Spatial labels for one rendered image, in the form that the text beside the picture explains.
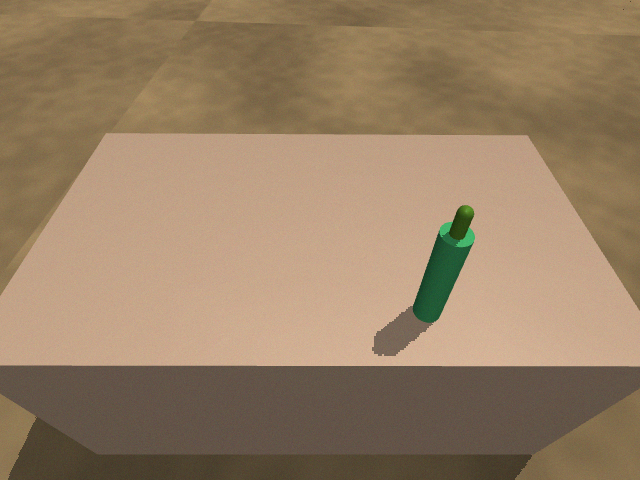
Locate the bottle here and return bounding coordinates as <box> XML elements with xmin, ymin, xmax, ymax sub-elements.
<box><xmin>413</xmin><ymin>205</ymin><xmax>475</xmax><ymax>323</ymax></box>

